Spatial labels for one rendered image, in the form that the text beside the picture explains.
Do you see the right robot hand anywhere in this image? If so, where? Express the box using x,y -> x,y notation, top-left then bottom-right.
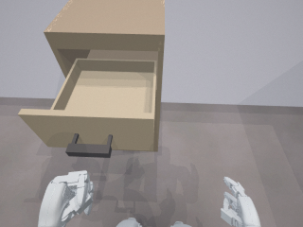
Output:
221,176 -> 261,227

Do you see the handle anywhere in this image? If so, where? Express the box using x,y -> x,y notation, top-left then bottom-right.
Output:
65,133 -> 113,158

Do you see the robot right shin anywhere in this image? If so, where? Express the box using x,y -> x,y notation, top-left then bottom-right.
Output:
174,221 -> 184,225

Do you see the drawer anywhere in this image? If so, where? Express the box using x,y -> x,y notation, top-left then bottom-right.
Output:
18,58 -> 157,151

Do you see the cabinet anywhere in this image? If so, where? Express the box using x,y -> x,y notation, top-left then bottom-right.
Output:
44,0 -> 165,152

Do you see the left robot hand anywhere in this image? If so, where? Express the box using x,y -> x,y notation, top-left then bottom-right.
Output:
38,170 -> 95,227

